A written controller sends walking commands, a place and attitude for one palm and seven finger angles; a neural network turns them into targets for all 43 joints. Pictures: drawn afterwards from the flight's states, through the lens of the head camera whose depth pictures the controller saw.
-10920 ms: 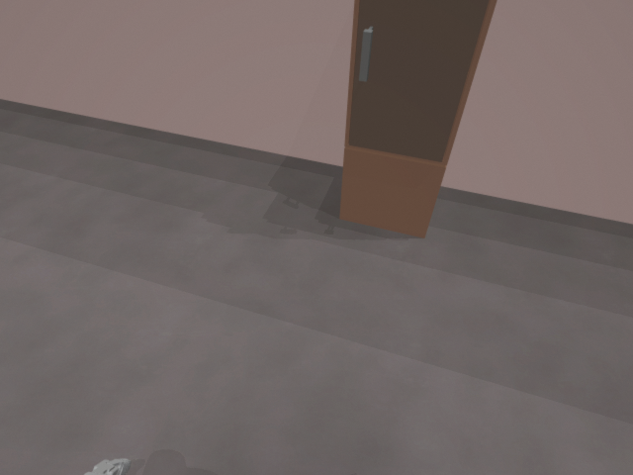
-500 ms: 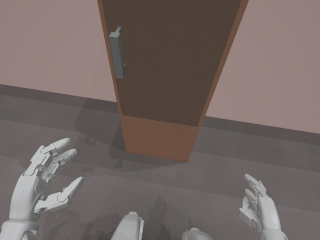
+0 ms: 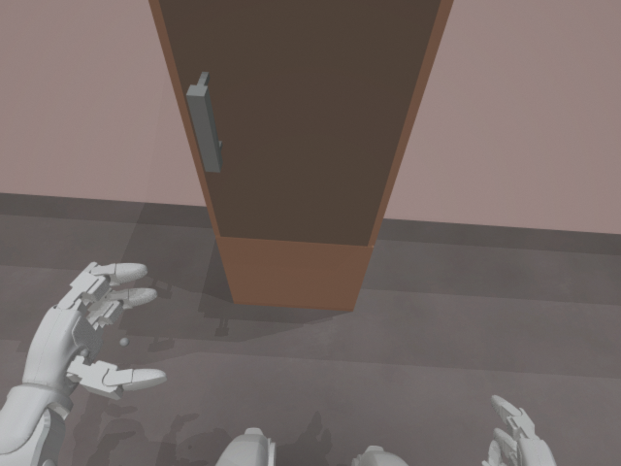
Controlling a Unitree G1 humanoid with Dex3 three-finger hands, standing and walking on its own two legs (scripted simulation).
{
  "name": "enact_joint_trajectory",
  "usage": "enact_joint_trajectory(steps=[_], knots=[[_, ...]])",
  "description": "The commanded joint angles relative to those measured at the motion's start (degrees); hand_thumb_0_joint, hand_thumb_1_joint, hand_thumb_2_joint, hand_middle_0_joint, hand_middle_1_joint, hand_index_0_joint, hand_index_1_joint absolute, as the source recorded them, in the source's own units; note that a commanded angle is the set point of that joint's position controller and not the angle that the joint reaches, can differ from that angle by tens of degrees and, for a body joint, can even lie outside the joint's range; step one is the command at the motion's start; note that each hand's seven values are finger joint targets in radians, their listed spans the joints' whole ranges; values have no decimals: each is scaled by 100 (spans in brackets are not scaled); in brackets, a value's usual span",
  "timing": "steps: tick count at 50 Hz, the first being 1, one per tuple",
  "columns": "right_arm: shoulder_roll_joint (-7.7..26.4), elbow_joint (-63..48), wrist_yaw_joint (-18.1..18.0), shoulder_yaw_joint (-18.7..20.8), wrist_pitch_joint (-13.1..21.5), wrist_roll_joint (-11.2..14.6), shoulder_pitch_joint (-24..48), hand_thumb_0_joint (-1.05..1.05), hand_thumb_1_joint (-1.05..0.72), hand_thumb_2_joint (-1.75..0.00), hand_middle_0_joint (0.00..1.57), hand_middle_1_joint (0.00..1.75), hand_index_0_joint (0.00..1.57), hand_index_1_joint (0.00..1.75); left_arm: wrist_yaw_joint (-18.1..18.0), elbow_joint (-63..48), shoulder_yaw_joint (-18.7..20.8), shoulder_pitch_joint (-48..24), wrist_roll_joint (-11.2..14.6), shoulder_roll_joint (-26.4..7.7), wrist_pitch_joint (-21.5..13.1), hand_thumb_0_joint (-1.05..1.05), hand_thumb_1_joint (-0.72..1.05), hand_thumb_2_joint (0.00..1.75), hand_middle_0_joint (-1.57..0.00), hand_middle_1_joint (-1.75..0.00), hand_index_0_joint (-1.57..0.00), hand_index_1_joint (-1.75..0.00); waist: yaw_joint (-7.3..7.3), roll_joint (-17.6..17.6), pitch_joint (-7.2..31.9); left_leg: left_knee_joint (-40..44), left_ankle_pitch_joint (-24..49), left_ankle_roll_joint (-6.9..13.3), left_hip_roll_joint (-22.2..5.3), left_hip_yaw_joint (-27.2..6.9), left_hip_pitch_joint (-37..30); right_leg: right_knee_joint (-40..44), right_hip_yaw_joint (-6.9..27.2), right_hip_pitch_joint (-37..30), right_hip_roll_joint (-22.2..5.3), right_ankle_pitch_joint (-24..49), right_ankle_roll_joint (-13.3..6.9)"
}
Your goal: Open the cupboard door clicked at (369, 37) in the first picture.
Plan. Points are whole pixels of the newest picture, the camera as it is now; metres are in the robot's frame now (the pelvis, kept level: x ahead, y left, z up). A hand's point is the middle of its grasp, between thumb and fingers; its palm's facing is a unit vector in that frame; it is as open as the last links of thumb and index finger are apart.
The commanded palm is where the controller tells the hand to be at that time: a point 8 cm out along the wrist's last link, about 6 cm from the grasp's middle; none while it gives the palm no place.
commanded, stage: raise the hand with hooked fingers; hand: left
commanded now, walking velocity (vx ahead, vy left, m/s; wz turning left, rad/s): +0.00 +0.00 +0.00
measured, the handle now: (209, 123) +0.59 +0.19 +0.08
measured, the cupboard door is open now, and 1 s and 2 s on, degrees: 0 0 0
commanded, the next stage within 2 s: move the hooked fingers beside the handle in 1.02 s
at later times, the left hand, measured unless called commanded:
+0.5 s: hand (68, 277) +0.30 +0.28 +0.10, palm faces +0.02 -1.00 -0.07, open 13.9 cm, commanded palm +0.27 +0.33 +0.10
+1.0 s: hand (93, 281) +0.29 +0.26 +0.10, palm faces +0.00 -1.00 -0.04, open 14.0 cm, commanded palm +0.27 +0.31 +0.10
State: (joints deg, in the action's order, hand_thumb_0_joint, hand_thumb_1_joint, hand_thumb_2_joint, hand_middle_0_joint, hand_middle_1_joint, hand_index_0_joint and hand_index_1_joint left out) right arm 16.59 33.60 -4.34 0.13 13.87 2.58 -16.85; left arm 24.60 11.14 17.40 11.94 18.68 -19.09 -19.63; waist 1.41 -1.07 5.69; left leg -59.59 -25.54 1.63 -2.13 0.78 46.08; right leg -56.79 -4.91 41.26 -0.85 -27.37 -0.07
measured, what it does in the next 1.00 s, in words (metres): stands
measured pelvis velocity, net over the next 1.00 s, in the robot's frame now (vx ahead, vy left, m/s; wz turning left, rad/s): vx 0.01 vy -0.01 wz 0.00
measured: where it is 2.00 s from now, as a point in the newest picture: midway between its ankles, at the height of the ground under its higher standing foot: outside the picture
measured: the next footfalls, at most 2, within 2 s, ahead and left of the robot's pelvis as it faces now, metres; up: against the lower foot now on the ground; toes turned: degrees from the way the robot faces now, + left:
none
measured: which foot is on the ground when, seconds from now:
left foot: down 0.00-1.00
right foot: down 0.00-1.00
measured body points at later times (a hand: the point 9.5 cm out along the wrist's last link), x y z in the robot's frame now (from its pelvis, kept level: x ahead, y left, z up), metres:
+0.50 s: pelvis +0.01 +0.01 +0.02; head +0.06 +0.02 +0.47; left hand +0.29 +0.34 +0.11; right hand +0.17 -0.23 -0.06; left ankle +0.04 +0.10 -0.67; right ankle +0.01 -0.12 -0.67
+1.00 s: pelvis +0.01 -0.01 +0.02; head +0.04 -0.01 +0.47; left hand +0.29 +0.31 +0.10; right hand +0.15 -0.26 -0.06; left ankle +0.04 +0.10 -0.67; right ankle +0.01 -0.12 -0.67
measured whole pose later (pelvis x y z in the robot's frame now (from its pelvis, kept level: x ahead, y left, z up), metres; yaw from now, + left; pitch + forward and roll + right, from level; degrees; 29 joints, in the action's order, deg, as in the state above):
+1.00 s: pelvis +0.01 -0.01 +0.02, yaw +0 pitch +8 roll -2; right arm 16.0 32.1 -4.5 -2.3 10.3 2.7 -16.8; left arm 29.9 24.9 24.4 -2.1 20.3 -23.8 -16.1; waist 1.0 -1.6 4.6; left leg -50.7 -22.2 0.6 -2.5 0.8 36.9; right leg -48.2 -4.9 32.5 0.0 -24.1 -0.9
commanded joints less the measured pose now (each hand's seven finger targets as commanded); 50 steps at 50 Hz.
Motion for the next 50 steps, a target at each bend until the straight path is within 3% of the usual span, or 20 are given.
enact_joint_trajectory(steps=[1,5,8,12,13,16,19,22,24,26,29,36,37,40,42,44,46,50], knots=[[671,-938,-66,219,377,-18,253,0,-90,-90,20,30,20,30,-148,-1632,1077,-852,342,-1500,-461,0,-38,35,-29,-112,-29,-112,-228,-748,1543,1291,1362,-68,132,-380,-1740,896,74,-606,255,1016,-162],[685,-935,-4,177,289,-15,249,0,-90,-90,20,30,20,30,-240,-1265,873,-954,305,-1240,-336,0,-48,31,-30,-118,-30,-118,-134,-755,1184,1367,1579,-126,101,-430,-1807,921,-14,-514,297,1214,-163],[746,-965,13,164,187,17,241,0,-90,-90,20,30,20,30,-73,-700,582,-1091,165,-1104,12,0,-50,30,-30,-120,-30,-120,-31,-653,836,1495,1277,-132,84,-442,-1692,1065,-42,-403,292,1063,-138],[802,-1050,-42,147,109,26,210,0,-90,-90,20,30,20,30,209,-504,686,-1605,135,-1375,348,0,-50,30,-30,-120,-30,-120,-21,-353,1033,1555,1396,-98,103,-453,-1836,1191,-31,-605,304,1216,-140],[800,-1059,-60,148,101,24,220,0,-90,-90,20,30,20,30,235,-535,768,-1720,156,-1452,353,0,-50,30,-30,-120,-30,-120,-29,-302,1106,1554,1436,-91,108,-439,-1879,1214,-24,-650,306,1252,-136],[762,-1047,-77,100,93,-14,252,0,-90,-90,20,30,20,30,235,-785,1085,-2212,238,-1797,164,0,-50,30,-30,-120,-30,-120,-103,-605,1382,1592,1666,-147,112,-481,-2208,1191,-14,-748,331,1318,-183],[755,-977,-93,70,95,-49,226,0,-90,-90,20,30,20,30,190,-690,1254,-2409,253,-1969,-18,0,-50,30,-30,-120,-30,-120,-133,-638,1362,1608,1855,-173,99,-514,-2308,1196,-3,-793,357,1395,-210],[758,-902,-95,65,68,-27,225,0,-90,-90,20,30,20,30,283,-331,1187,-2499,238,-1914,24,0,-50,30,-30,-120,-30,-120,-87,-748,1303,1686,1756,-167,97,-488,-2329,1285,3,-776,316,1347,-186],[795,-893,-109,68,40,-7,187,0,-90,-90,20,30,20,30,412,45,1160,-2482,244,-1922,173,0,-50,30,-30,-120,-30,-120,-86,-530,1212,1711,1750,-133,110,-472,-2230,1356,11,-896,330,1411,-197],[816,-887,-126,81,7,22,193,0,-90,-90,20,30,20,30,545,268,1182,-2573,249,-1997,339,0,-50,30,-30,-120,-30,-120,-89,-559,1205,1750,1651,-112,129,-398,-2181,1435,35,-941,296,1422,-174],[822,-975,-106,86,-4,22,181,0,-90,-90,20,30,20,30,701,472,1084,-2364,340,-1847,477,0,-50,30,-30,-120,-30,-120,-137,-300,1153,1742,1719,-73,173,-357,-2078,1499,50,-1106,310,1569,-196],[798,-975,-21,139,-38,-22,137,0,-90,-90,20,30,20,30,460,176,1387,-2492,357,-2082,41,0,-50,30,-30,-120,-30,-120,-141,-300,1179,1690,1645,-55,193,-255,-2012,1483,134,-1104,311,1537,-163],[788,-968,-19,136,-37,-22,159,0,-90,-90,20,30,20,30,426,96,1388,-2553,341,-2096,-29,0,-50,30,-30,-120,-30,-120,-134,-481,1169,1685,1530,-50,202,-224,-1995,1511,178,-1082,291,1441,-156],[773,-959,-27,131,-56,-19,154,0,-90,-90,20,30,20,30,385,114,1419,-2549,315,-2134,-97,0,-50,30,-30,-120,-30,-120,-138,-455,1250,1658,1519,-30,208,-193,-1958,1514,240,-1232,284,1462,-157],[749,-956,-41,127,-51,1,187,0,-90,-90,20,30,20,30,406,77,1297,-2550,277,-2050,-98,0,-50,30,-30,-120,-30,-120,-112,-683,1208,1676,1434,-23,208,-171,-1995,1555,261,-1173,262,1405,-148],[766,-961,-66,123,-54,1,180,0,-90,-90,20,30,20,30,470,113,1236,-2576,310,-2017,-57,0,-50,30,-30,-120,-30,-120,-71,-398,1186,1639,1351,3,210,-170,-1901,1596,304,-1235,275,1337,-139],[759,-947,-88,122,-46,18,213,0,-90,-90,20,30,20,30,522,161,1249,-2571,329,-2031,-28,0,-50,30,-30,-120,-30,-120,-68,-458,1182,1626,1313,8,218,-134,-1861,1657,374,-1252,242,1343,-108],[756,-917,-110,104,-28,20,237,0,-90,-90,20,30,20,30,546,336,1301,-2610,396,-2037,-24,0,-50,30,-30,-120,-30,-120,-78,-242,1070,1601,1280,5,219,-144,-1743,1690,434,-1281,230,1304,-96]])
